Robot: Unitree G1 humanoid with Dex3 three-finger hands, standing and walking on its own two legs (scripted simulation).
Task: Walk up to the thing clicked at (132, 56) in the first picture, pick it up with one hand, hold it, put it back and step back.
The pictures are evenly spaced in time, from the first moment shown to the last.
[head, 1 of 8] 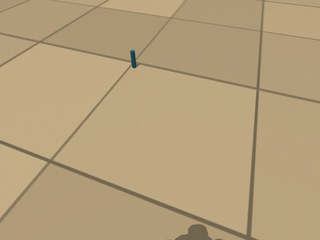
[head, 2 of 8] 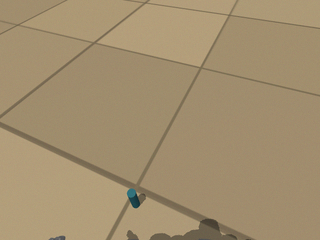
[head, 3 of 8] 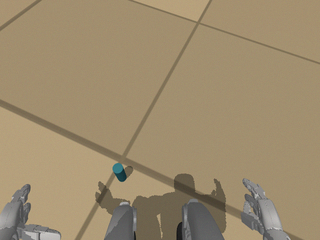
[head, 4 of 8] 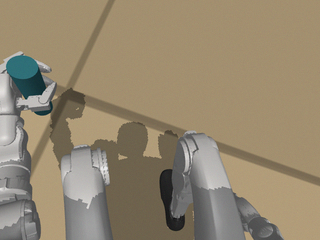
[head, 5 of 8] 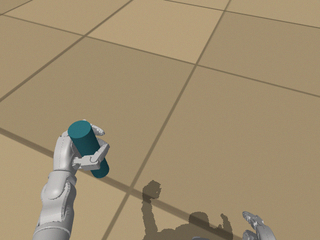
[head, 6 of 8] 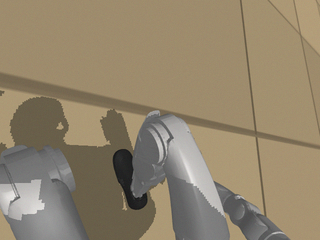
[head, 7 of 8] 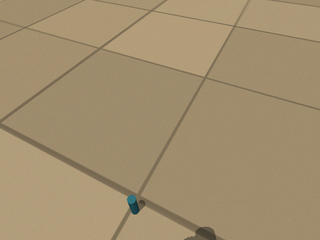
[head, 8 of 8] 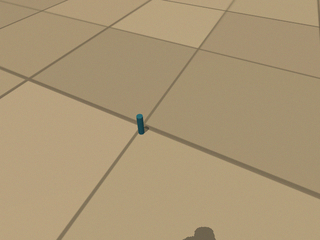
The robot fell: no
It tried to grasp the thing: yes
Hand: left
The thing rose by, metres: 0.68
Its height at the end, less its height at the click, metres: +0.00
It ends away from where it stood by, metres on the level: 0.02
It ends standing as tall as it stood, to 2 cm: yes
